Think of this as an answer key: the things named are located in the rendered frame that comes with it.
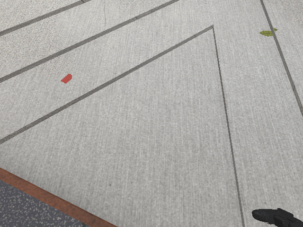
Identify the right robot hand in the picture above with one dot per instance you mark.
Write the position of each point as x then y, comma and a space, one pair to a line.
278, 217

